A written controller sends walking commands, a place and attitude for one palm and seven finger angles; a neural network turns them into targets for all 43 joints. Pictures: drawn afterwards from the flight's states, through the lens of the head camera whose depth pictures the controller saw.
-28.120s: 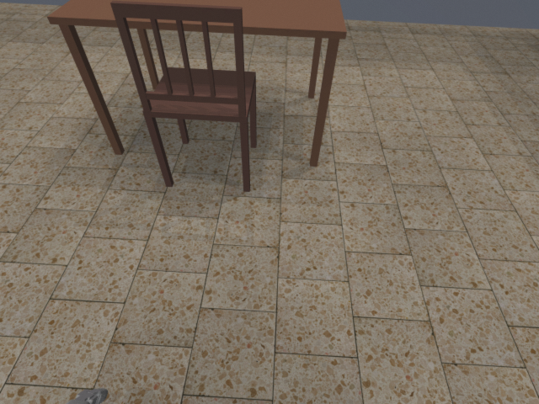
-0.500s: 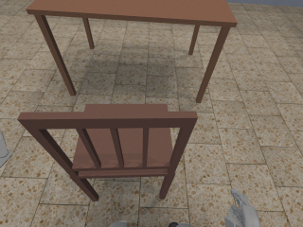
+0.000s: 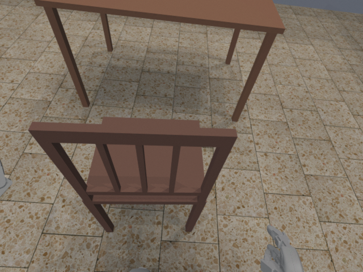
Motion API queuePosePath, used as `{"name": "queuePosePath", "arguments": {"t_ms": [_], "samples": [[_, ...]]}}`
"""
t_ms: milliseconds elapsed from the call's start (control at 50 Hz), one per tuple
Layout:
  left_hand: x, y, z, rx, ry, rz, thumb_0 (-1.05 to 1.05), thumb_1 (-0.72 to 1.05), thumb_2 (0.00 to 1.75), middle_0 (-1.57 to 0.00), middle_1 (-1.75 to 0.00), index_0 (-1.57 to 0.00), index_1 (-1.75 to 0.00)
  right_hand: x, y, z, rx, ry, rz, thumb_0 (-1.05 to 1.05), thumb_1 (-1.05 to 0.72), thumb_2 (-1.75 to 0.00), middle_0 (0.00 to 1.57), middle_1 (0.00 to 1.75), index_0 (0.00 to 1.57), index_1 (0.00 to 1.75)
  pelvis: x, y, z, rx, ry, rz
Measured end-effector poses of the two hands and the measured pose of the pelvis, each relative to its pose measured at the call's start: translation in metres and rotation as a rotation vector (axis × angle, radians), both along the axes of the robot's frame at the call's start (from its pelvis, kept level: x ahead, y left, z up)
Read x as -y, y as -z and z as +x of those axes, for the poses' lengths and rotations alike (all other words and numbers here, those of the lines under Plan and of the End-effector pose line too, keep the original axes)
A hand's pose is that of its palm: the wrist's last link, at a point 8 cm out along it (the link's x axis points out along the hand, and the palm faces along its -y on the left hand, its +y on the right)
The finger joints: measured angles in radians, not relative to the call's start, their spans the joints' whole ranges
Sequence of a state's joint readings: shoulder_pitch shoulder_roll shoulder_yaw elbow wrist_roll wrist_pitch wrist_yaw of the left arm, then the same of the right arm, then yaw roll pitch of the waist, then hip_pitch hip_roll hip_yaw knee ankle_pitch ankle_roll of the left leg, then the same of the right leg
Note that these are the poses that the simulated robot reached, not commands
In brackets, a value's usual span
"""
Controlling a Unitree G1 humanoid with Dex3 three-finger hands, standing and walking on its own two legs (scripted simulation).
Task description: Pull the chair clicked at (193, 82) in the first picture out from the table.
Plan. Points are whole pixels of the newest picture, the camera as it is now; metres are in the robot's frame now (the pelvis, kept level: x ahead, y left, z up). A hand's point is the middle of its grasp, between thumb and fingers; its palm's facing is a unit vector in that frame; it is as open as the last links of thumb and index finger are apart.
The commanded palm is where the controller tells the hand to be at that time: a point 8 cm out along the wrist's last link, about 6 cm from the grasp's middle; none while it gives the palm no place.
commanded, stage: step back with the hand held close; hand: left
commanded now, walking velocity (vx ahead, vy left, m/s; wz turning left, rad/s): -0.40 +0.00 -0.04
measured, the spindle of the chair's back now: (142, 169) +0.37 +0.13 -0.09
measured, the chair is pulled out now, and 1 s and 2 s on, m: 0.60 0.60 0.60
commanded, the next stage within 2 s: stop stepping back and stand still in 0.28 s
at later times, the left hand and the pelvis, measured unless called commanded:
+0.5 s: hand out of the picture +0.09 +0.21 +0.16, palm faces +0.30 -0.80 -0.51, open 7.4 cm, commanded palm +0.03 +0.26 +0.18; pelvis -0.12 -0.04 +0.00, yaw -3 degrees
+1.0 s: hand out of the picture +0.00 +0.21 +0.17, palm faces +0.40 -0.77 -0.50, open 7.4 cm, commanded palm -0.05 +0.25 +0.18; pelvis -0.19 -0.05 +0.00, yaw +0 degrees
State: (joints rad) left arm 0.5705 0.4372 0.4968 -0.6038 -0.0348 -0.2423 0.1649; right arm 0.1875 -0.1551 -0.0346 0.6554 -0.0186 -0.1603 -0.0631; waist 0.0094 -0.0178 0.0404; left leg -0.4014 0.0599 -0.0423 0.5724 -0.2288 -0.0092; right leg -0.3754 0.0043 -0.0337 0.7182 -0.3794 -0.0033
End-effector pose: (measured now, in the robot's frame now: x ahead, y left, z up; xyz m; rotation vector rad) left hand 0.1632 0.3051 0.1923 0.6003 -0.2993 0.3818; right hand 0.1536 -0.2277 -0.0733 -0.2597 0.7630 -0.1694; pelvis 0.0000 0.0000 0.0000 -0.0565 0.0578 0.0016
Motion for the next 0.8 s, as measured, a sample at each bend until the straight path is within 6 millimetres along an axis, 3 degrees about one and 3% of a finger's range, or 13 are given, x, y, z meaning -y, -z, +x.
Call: {"name": "queuePosePath", "arguments": {"t_ms": [100,220,320,400,500,620,800], "samples": [[0.027,-0.001,-0.007,-0.011,0.078,0.033,0.01,0.89,0.9,-0.21,-0.3,-0.21,-0.31,0.005,0.008,-0.011,0.013,-0.038,0.036,0.01,-0.9,-0.9,0.2,0.3,0.21,0.3,0.015,0.003,-0.022,-0.006,0.044,0.013],[0.059,-0.001,-0.024,-0.078,0.177,0.066,0.01,0.89,0.9,-0.21,-0.3,-0.21,-0.31,0.03,0.011,-0.042,0.013,0.023,0.059,0.01,-0.9,-0.9,0.21,0.31,0.21,0.3,0.028,0.002,-0.054,0.0,0.053,0.009],[0.05,0.003,-0.045,-0.099,0.142,0.069,0.01,0.89,0.9,-0.22,-0.3,-0.22,-0.31,0.052,0.003,-0.076,-0.005,0.117,-0.008,0.01,-0.9,-0.9,0.2,0.3,0.21,0.3,0.025,0.002,-0.07,-0.017,0.042,0.034],[0.04,0.011,-0.068,-0.097,0.111,0.039,0.01,0.89,0.9,-0.22,-0.3,-0.22,-0.31,0.057,-0.002,-0.103,-0.014,0.125,-0.037,0.01,-0.9,-0.9,0.2,0.3,0.2,0.3,0.028,0.002,-0.094,-0.001,0.042,0.056],[0.057,0.009,-0.107,-0.097,0.1,-0.017,0.01,0.89,0.9,-0.22,-0.3,-0.21,-0.31,0.055,-0.006,-0.135,0.017,0.079,0.006,0.01,-0.9,-0.9,0.2,0.3,0.2,0.3,0.038,-0.002,-0.122,0.03,0.046,0.028],[0.07,0.002,-0.148,-0.05,0.067,0.006,0.01,0.89,0.9,-0.22,-0.3,-0.21,-0.31,0.06,0.007,-0.172,0.019,0.058,0.049,0.01,-0.9,-0.9,0.2,0.3,0.2,0.3,0.053,0.004,-0.152,0.081,0.042,0.024],[0.058,0.015,-0.171,0.007,0.021,-0.099,0.01,0.89,0.9,-0.21,-0.3,-0.21,-0.31,0.079,0.003,-0.23,-0.002,0.123,-0.018,0.01,-0.9,-0.9,0.2,0.3,0.2,0.3,0.047,0.003,-0.179,0.088,0.034,0.036]]}}
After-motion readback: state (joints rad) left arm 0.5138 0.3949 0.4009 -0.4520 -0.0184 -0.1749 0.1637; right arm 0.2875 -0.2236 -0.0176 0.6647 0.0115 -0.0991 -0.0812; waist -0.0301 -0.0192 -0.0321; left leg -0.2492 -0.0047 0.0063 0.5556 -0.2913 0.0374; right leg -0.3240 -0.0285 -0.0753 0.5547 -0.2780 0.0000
